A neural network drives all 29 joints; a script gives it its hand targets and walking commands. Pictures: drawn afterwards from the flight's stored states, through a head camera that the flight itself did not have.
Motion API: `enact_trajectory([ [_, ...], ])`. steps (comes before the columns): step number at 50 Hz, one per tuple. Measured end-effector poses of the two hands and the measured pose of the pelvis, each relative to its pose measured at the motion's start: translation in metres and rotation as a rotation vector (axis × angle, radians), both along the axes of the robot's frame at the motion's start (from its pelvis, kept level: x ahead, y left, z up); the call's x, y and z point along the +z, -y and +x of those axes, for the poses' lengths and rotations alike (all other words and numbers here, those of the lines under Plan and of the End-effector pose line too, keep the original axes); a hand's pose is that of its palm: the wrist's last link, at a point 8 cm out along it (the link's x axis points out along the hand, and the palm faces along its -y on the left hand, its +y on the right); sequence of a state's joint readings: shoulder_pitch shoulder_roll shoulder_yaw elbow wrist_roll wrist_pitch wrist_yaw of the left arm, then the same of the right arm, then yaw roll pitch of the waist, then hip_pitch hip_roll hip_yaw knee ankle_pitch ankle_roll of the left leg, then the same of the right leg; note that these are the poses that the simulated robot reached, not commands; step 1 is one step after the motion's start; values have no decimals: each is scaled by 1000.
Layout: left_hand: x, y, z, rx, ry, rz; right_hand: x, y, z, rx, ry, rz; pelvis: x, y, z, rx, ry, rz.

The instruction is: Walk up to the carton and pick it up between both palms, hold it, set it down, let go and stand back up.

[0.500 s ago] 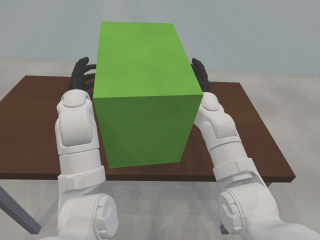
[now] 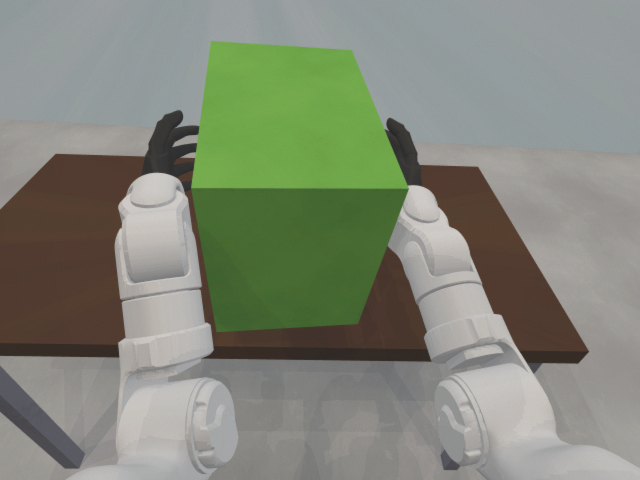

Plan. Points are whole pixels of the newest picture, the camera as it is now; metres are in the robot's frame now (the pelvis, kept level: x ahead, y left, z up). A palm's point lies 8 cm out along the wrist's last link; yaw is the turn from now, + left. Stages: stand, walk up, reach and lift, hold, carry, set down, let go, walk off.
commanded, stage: hold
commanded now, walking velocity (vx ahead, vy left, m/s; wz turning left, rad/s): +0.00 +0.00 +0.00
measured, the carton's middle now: (286, 186) +0.40 +0.01 +0.20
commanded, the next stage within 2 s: none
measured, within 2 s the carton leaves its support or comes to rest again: neither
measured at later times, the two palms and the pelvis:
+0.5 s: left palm (169, 181) +0.37 +0.14 +0.24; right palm (402, 186) +0.37 -0.13 +0.21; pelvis +0.01 +0.00 +0.00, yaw +0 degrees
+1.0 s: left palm (164, 183) +0.36 +0.14 +0.24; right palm (400, 189) +0.37 -0.13 +0.21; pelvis +0.00 +0.00 +0.00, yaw +0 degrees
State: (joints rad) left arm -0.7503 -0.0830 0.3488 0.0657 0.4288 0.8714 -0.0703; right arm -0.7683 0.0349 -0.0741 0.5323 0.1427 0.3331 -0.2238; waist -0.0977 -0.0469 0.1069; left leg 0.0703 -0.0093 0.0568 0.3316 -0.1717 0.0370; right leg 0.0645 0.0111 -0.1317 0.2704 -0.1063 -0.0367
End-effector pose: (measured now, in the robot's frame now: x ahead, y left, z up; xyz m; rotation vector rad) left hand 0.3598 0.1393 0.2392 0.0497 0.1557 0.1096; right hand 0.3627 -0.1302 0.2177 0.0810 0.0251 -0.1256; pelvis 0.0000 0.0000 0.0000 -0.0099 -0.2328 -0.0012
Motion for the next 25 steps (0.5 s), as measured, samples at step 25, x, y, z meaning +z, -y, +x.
enact_trajectory([
  [25, -4, 4, 7, -6, 12, 15, -5, 4, 7, -3, 11, 11, 1, 3, 8, 1, -12, -3],
])
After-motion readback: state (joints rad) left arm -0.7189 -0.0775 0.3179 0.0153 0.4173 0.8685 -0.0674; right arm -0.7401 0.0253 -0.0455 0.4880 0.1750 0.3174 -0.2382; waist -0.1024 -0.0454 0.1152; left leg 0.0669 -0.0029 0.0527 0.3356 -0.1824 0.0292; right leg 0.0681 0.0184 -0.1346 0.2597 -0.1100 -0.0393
